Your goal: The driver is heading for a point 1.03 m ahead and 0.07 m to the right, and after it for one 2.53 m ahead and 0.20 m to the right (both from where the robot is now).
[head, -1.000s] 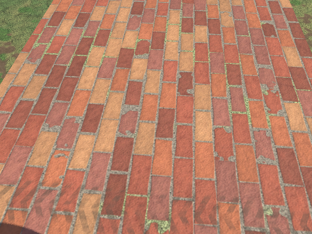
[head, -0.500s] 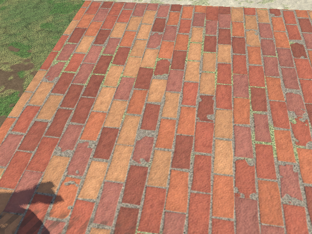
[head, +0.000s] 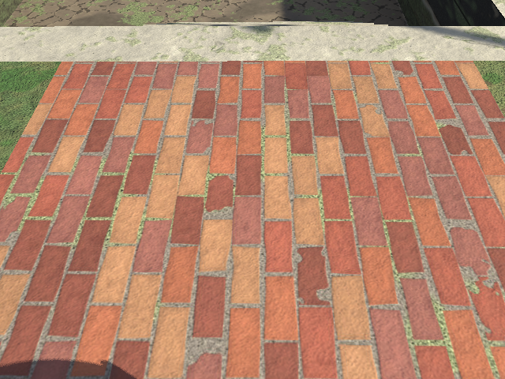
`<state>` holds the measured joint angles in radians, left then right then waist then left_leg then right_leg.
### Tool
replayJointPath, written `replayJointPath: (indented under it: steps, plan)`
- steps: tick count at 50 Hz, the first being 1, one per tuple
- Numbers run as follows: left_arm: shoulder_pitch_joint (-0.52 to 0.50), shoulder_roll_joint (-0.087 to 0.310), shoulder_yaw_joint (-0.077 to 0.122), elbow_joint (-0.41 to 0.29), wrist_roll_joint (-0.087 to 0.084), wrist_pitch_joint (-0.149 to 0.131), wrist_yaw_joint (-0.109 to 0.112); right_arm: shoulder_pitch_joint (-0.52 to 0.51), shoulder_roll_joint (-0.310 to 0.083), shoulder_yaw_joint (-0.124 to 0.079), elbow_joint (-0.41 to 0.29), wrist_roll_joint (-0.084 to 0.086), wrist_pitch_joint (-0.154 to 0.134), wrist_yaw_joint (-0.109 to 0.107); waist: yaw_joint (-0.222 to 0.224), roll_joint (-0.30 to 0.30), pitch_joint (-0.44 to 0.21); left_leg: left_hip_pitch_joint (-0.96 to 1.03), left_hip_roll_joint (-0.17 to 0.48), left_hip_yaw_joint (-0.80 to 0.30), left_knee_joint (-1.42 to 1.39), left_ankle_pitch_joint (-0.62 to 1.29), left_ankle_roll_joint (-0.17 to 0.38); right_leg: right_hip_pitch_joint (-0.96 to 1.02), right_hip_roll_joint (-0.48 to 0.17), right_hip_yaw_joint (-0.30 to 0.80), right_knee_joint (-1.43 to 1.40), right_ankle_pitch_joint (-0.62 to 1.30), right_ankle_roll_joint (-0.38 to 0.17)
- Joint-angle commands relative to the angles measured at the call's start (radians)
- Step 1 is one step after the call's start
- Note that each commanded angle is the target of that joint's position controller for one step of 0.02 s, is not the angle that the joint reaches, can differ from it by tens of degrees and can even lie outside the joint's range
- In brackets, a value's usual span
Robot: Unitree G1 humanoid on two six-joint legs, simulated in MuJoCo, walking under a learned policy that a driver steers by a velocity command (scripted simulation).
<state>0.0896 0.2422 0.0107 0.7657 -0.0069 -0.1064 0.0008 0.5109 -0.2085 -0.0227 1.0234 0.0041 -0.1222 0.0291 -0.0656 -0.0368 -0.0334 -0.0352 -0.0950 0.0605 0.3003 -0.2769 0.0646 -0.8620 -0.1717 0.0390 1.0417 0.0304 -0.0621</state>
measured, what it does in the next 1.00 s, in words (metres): walks ahead: right foot, then left foot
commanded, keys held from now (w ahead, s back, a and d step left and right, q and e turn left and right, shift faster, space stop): w+shift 0.36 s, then shift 0.64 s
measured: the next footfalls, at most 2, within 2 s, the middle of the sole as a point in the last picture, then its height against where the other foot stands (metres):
right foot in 0.20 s outside the picture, level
left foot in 0.66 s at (229, 291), level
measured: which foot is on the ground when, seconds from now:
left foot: down 0.00-0.22, up 0.24-0.64, down 0.66-1.00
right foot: up 0.00-0.18, down 0.20-0.68, up 0.70-1.00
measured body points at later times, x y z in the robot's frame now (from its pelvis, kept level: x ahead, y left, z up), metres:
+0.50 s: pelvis +0.45 -0.05 +0.00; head +0.46 -0.05 +0.45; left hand +0.40 +0.19 -0.14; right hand +0.66 -0.29 -0.08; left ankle +0.62 +0.12 -0.66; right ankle +0.40 -0.13 -0.74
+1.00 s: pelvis +0.67 -0.01 -0.01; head +0.69 -0.01 +0.44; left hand +0.78 +0.24 -0.14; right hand +0.77 -0.26 -0.14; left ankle +0.78 +0.05 -0.74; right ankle +0.70 -0.17 -0.73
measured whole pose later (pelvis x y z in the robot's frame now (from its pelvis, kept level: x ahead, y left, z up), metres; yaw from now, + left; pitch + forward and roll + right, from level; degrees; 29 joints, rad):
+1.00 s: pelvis +0.67 -0.01 -0.01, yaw -1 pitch +0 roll +1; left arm 0.19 0.24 0.03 0.91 0.01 0.02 0.05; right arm 0.18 -0.22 -0.01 0.90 -0.02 -0.04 0.00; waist -0.02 -0.01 0.01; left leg -0.38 -0.08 0.04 0.43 -0.06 0.09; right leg -0.38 -0.06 0.06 0.67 -0.30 0.01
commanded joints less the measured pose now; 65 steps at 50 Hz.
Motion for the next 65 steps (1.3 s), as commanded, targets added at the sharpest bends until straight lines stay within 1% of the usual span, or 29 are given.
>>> replayJointPath:
  steps: [1,5,7,9,10,11,12,13,14,15,16,17,19,23,25,28,30,32,33,34,35,36,38,43,46,51,53,56,65]
  plan:
    - [-0.094,0.028,-0.002,-0.067,-0.004,-0.020,-0.014,-0.064,-0.133,-0.012,-0.089,0.015,-0.032,-0.023,0.030,0.025,0.171,-0.260,0.224,-0.123,-0.257,0.165,0.140,0.175,0.026,-0.053,-0.259,0.233,0.015]
    - [-0.240,0.035,-0.002,-0.127,-0.025,-0.035,-0.053,0.024,-0.168,-0.015,-0.067,0.019,-0.001,-0.037,-0.011,0.038,0.222,0.024,0.291,-0.094,-0.253,0.276,0.123,0.150,0.080,-0.070,-0.514,0.205,0.002]
    - [-0.220,0.069,0.013,-0.145,-0.027,-0.039,-0.066,0.018,-0.195,-0.021,-0.070,0.003,0.019,-0.038,0.027,0.086,0.177,0.168,0.324,-0.082,-0.145,0.641,0.106,0.192,0.137,-0.104,-0.546,0.084,-0.027]
    - [-0.015,0.147,0.049,-0.116,-0.043,-0.027,-0.055,-0.004,-0.229,-0.030,-0.069,-0.037,0.044,-0.037,0.155,0.188,0.014,0.267,0.336,-0.071,0.130,1.134,0.089,0.397,0.209,-0.137,-0.482,-0.073,-0.074]
    - [0.225,0.195,0.073,-0.054,-0.046,-0.015,-0.042,-0.059,-0.226,-0.028,-0.085,-0.047,0.056,-0.037,0.282,0.209,-0.107,0.140,0.306,-0.036,0.415,1.185,0.063,0.693,0.206,-0.130,-0.468,-0.088,-0.103]
    - [0.451,0.288,0.091,0.005,-0.028,0.002,-0.022,-0.059,-0.157,-0.005,-0.128,-0.059,0.047,-0.038,0.319,0.053,-0.291,-0.178,0.241,-0.044,0.804,0.819,0.055,1.095,-0.008,0.158,-0.393,-0.272,-0.136]
    - [0.487,0.296,0.098,0.027,-0.011,-0.010,-0.039,0.119,0.032,0.041,-0.116,0.002,0.005,-0.008,0.183,-0.373,-0.486,-0.575,0.011,-0.166,1.190,-0.103,0.003,1.430,-0.218,0.773,-0.652,-0.770,-0.331]
    - [0.471,0.177,0.075,0.049,0.002,-0.013,-0.036,0.014,-0.112,0.012,-0.126,0.049,-0.030,-0.008,0.227,-0.255,-0.394,-0.693,0.074,-0.258,1.228,-0.116,0.062,1.388,-0.174,0.857,-0.798,-0.854,-0.255]
    - [0.406,0.123,0.061,0.047,0.012,-0.016,-0.033,-0.156,-0.160,0.000,-0.184,0.079,-0.041,-0.010,0.222,-0.162,-0.207,-0.752,0.117,-0.219,1.230,-0.092,0.079,1.239,-0.149,0.650,-0.781,-0.687,-0.212]
    - [0.329,0.110,0.055,0.048,0.022,-0.025,-0.044,-0.245,-0.133,0.010,-0.221,0.060,-0.045,-0.015,0.175,0.042,-0.101,-0.722,0.157,-0.202,1.160,-0.045,0.081,1.040,-0.114,0.527,-0.805,-0.497,-0.193]
    - [0.264,0.079,0.047,0.047,0.029,-0.035,-0.051,-0.270,-0.116,0.004,-0.229,0.037,-0.038,-0.018,0.121,0.088,-0.051,-0.673,0.198,-0.200,1.079,0.006,0.078,0.892,-0.071,0.423,-0.815,-0.402,-0.186]
    - [0.223,0.054,0.038,0.050,0.038,-0.038,-0.054,-0.229,-0.095,0.005,-0.227,0.031,-0.021,-0.011,0.065,0.055,-0.025,-0.619,0.229,-0.206,1.050,0.033,0.070,0.787,-0.044,0.363,-0.832,-0.380,-0.186]
    - [0.192,0.038,0.030,0.063,0.013,-0.036,-0.055,-0.203,-0.075,0.005,-0.217,0.027,0.010,-0.013,0.019,0.029,0.055,-0.601,0.257,-0.180,0.983,0.030,0.039,0.659,-0.021,0.262,-0.885,-0.244,-0.191]
    - [0.215,0.093,0.031,0.095,0.014,-0.038,-0.026,-0.338,-0.077,0.010,-0.275,-0.012,0.010,-0.023,0.019,0.022,0.143,-0.580,0.223,-0.075,0.652,0.227,-0.040,0.528,0.056,0.001,-0.871,0.432,-0.146]
    - [0.295,0.108,0.031,0.114,0.000,-0.036,-0.008,-0.444,-0.052,0.020,-0.291,-0.016,-0.007,-0.008,0.083,0.020,0.116,-0.455,0.152,-0.004,0.380,0.478,-0.042,0.530,0.118,-0.069,-0.857,0.389,-0.111]
    - [0.367,0.152,0.039,0.154,-0.012,-0.021,0.008,-0.535,-0.085,0.010,-0.332,-0.006,-0.010,0.008,0.114,-0.030,0.099,-0.423,0.116,-0.037,0.199,0.619,-0.024,0.687,0.052,-0.020,-0.849,0.266,-0.093]
    - [0.351,0.154,0.045,0.164,-0.004,0.000,0.018,-0.491,-0.139,-0.010,-0.325,-0.014,-0.010,0.013,0.077,-0.055,0.059,-0.390,0.095,-0.065,0.161,0.578,0.002,0.805,0.023,0.000,-0.763,0.285,-0.066]
    - [0.280,0.161,0.050,0.147,0.010,0.027,0.022,-0.264,-0.194,-0.040,-0.246,-0.021,-0.015,0.014,-0.043,-0.052,-0.051,-0.209,0.058,-0.057,0.165,0.528,0.025,0.870,0.046,-0.015,-0.527,0.439,-0.024]
    - [0.272,0.154,0.047,0.128,0.019,0.037,0.021,-0.155,-0.229,-0.050,-0.210,-0.029,-0.014,0.008,-0.082,0.020,-0.131,-0.056,0.132,-0.093,0.172,0.820,0.039,0.819,0.111,-0.050,-0.290,0.303,0.020]
    - [0.465,0.021,0.013,0.149,0.033,0.038,0.008,-0.136,-0.264,-0.042,-0.211,-0.066,-0.008,0.006,0.016,0.280,-0.276,0.279,0.382,-0.350,0.288,1.239,0.198,0.522,0.237,-0.049,0.126,-0.361,0.072]
    - [0.655,-0.040,-0.014,0.209,0.002,0.032,-0.011,-0.139,-0.188,-0.019,-0.209,-0.060,-0.003,0.016,0.062,0.360,-0.470,0.421,0.514,-0.645,0.231,1.210,0.347,0.388,0.291,0.113,0.350,-0.715,0.089]
    - [0.599,0.058,0.006,0.213,-0.010,0.036,-0.016,-0.200,-0.158,-0.018,-0.229,-0.033,0.010,0.020,0.042,0.207,-0.438,0.302,0.481,-0.625,0.167,0.958,0.329,0.370,0.230,0.156,0.397,-0.674,0.090]
    - [0.320,0.130,0.035,0.140,-0.004,0.063,0.010,-0.367,-0.111,-0.001,-0.252,-0.011,0.030,0.009,0.056,0.009,-0.161,-0.063,0.393,-0.461,0.061,0.570,0.234,0.338,0.147,0.071,0.262,-0.549,0.103]
    - [0.310,0.042,0.028,0.138,0.013,0.114,0.050,-0.400,-0.125,-0.008,-0.216,-0.052,0.040,-0.006,0.118,0.130,-0.106,-0.340,0.276,-0.261,-0.030,0.493,0.174,0.563,0.115,0.019,-0.130,-0.480,0.101]
    - [0.261,0.064,0.035,0.140,0.014,0.128,0.054,-0.386,-0.152,-0.020,-0.203,-0.033,0.054,-0.022,0.096,0.134,-0.129,-0.346,0.284,-0.279,-0.079,0.132,0.164,0.616,0.111,0.014,-0.262,-0.369,0.090]
    - [0.234,0.057,0.041,0.162,0.033,0.126,0.047,-0.381,-0.125,-0.015,-0.180,-0.008,0.088,-0.044,0.110,0.127,-0.004,-0.451,0.230,-0.270,-0.112,-0.318,0.062,0.701,0.135,-0.033,-0.502,-0.267,0.039]
    - [0.215,0.127,0.054,0.165,0.033,0.117,0.049,-0.319,-0.123,-0.022,-0.163,-0.005,0.093,-0.048,0.058,0.019,0.065,-0.419,0.147,-0.189,-0.046,-0.270,-0.002,0.603,0.078,0.032,-0.604,-0.394,-0.007]
    - [0.175,0.069,0.043,0.186,0.027,0.086,0.045,-0.329,-0.099,-0.023,-0.153,-0.014,0.096,-0.056,0.035,-0.085,0.063,-0.194,0.113,-0.115,0.083,-0.036,-0.011,0.409,0.078,0.056,-0.716,-0.537,0.015]
    - [0.237,0.057,0.041,0.229,0.012,0.059,0.046,-0.341,-0.091,-0.025,-0.103,-0.013,0.099,-0.050,0.065,0.022,0.025,-0.183,0.124,-0.113,0.116,0.121,0.013,0.535,0.107,0.016,-0.643,-0.294,0.031]
Keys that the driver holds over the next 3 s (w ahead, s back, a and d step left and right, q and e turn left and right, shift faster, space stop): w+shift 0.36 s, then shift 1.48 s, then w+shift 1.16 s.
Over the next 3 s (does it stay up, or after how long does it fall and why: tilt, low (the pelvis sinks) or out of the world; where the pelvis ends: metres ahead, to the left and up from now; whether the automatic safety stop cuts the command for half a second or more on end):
stays up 1.46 -0.02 0.00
